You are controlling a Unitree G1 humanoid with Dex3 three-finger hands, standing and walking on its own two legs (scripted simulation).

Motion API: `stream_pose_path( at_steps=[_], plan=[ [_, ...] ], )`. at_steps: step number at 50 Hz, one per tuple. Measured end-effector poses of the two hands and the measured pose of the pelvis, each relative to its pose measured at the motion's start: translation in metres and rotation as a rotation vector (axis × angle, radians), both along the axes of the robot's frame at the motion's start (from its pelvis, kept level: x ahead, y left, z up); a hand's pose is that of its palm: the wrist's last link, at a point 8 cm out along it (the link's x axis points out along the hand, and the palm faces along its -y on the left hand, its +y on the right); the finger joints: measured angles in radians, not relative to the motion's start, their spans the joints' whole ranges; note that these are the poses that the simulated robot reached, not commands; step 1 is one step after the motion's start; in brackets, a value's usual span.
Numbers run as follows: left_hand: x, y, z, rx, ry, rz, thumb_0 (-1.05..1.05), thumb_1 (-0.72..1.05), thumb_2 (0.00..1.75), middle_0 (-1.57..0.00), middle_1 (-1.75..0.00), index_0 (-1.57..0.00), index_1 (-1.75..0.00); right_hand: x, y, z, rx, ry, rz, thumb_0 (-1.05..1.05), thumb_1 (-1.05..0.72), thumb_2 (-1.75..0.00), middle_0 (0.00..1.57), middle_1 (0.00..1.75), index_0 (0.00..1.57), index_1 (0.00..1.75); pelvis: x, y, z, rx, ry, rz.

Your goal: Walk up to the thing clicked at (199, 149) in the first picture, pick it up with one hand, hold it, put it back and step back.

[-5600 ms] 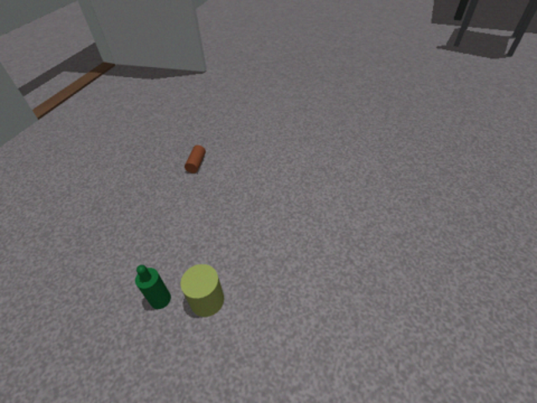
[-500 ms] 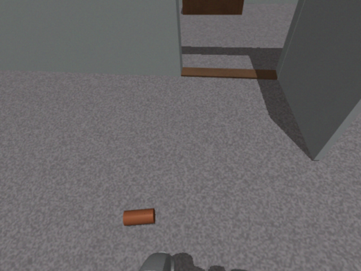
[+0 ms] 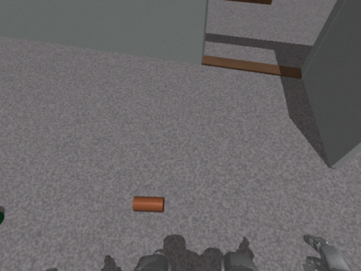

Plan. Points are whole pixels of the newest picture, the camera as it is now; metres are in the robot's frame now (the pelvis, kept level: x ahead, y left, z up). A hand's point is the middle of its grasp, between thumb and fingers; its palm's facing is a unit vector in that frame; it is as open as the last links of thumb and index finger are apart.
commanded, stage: walk up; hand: left
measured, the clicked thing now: (148, 203) +0.48 +0.21 -0.71
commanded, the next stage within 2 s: stand in 1.36 s
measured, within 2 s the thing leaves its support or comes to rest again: neither
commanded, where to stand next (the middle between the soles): +0.07 +0.01 m, yaw -3 degrees
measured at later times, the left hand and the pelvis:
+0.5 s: hand out of the picture +0.06 +0.27 -0.14, palm faces -0.05 -0.93 -0.35, open 7.4 cm; pelvis -0.03 +0.01 +0.02, yaw -1 degrees
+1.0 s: hand out of the picture +0.09 +0.26 -0.12, palm faces -0.05 -0.94 -0.33, open 7.4 cm; pelvis -0.01 +0.01 +0.04, yaw -2 degrees
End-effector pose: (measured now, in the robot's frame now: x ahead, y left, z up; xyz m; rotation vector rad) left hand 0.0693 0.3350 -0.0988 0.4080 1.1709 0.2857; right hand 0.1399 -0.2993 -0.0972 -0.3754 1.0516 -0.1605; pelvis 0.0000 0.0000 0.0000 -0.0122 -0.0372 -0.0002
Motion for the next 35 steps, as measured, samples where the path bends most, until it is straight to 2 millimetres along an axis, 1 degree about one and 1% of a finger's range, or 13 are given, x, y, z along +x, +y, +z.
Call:
stream_pose_path(
  at_steps=[2, 5, 7, 9, 13, 18, 22, 24, 27, 30, 35],
  plan=[
    [0.006, -0.001, -0.001, -0.014, -0.020, -0.008, 0.01, 0.90, 0.90, -0.20, -0.30, -0.20, -0.30, -0.005, 0.003, 0.002, 0.000, -0.001, -0.002, 0.00, -0.91, -0.90, 0.21, 0.30, 0.21, 0.30, -0.002, 0.000, 0.000, -0.002, 0.002, -0.001],
    [0.008, -0.006, -0.005, -0.023, -0.033, -0.022, 0.01, 0.90, 0.90, -0.20, -0.30, -0.20, -0.30, -0.014, -0.001, 0.001, -0.002, 0.002, -0.008, 0.00, -0.90, -0.90, 0.21, 0.30, 0.21, 0.30, -0.006, -0.001, -0.002, -0.001, 0.001, -0.008],
    [0.005, -0.011, -0.007, -0.024, -0.032, -0.031, 0.01, 0.90, 0.90, -0.20, -0.30, -0.20, -0.30, -0.021, -0.006, -0.004, -0.001, 0.005, -0.021, 0.00, -0.90, -0.90, 0.21, 0.30, 0.21, 0.30, -0.011, -0.003, -0.005, -0.007, -0.005, -0.016],
    [-0.003, -0.018, -0.007, -0.032, -0.019, -0.041, 0.01, 0.90, 0.90, -0.20, -0.30, -0.20, -0.30, -0.031, -0.009, -0.007, 0.002, 0.020, -0.043, 0.00, -0.90, -0.90, 0.21, 0.30, 0.21, 0.30, -0.016, -0.003, -0.004, -0.030, -0.015, -0.011],
    [-0.015, -0.022, -0.006, -0.056, 0.016, -0.056, 0.01, 0.90, 0.90, -0.20, -0.30, -0.21, -0.30, -0.056, -0.010, -0.007, 0.006, 0.065, -0.077, 0.00, -0.91, -0.90, 0.21, 0.30, 0.21, 0.30, -0.020, 0.001, 0.001, 0.008, -0.010, -0.017],
    [-0.013, -0.019, -0.006, -0.081, 0.022, -0.061, 0.01, 0.90, 0.90, -0.20, -0.30, -0.21, -0.30, -0.093, -0.007, -0.008, -0.004, 0.139, -0.106, 0.00, -0.91, -0.90, 0.20, 0.30, 0.20, 0.30, -0.028, 0.010, 0.005, 0.009, -0.014, -0.023],
    [-0.013, -0.019, -0.003, -0.097, 0.019, -0.059, 0.01, 0.90, 0.90, -0.20, -0.30, -0.21, -0.30, -0.113, 0.001, -0.003, 0.010, 0.190, -0.115, 0.00, -0.91, -0.90, 0.20, 0.30, 0.20, 0.30, -0.029, 0.008, 0.013, 0.001, -0.013, -0.025],
    [-0.013, -0.019, -0.002, -0.104, 0.022, -0.055, 0.01, 0.90, 0.90, -0.20, -0.30, -0.21, -0.30, -0.117, 0.004, -0.001, 0.019, 0.199, -0.117, 0.00, -0.91, -0.90, 0.20, 0.30, 0.20, 0.30, -0.029, 0.007, 0.016, 0.002, -0.010, -0.026],
    [-0.013, -0.022, 0.001, -0.113, 0.028, -0.049, 0.01, 0.90, 0.90, -0.20, -0.30, -0.20, -0.30, -0.116, 0.007, 0.002, 0.030, 0.200, -0.119, 0.00, -0.91, -0.90, 0.20, 0.30, 0.21, 0.30, -0.027, 0.007, 0.021, 0.000, -0.009, -0.027],
    [-0.012, -0.025, 0.005, -0.120, 0.035, -0.045, 0.01, 0.90, 0.90, -0.20, -0.30, -0.20, -0.30, -0.110, 0.007, 0.005, 0.039, 0.189, -0.119, 0.00, -0.91, -0.90, 0.21, 0.30, 0.21, 0.30, -0.025, 0.007, 0.025, 0.001, -0.006, -0.028],
    [-0.009, -0.029, 0.010, -0.125, 0.045, -0.041, 0.01, 0.90, 0.90, -0.20, -0.30, -0.20, -0.30, -0.092, 0.007, 0.009, 0.048, 0.158, -0.116, 0.00, -0.91, -0.90, 0.20, 0.30, 0.21, 0.30, -0.020, 0.006, 0.030, 0.003, -0.004, -0.029]
  ],
)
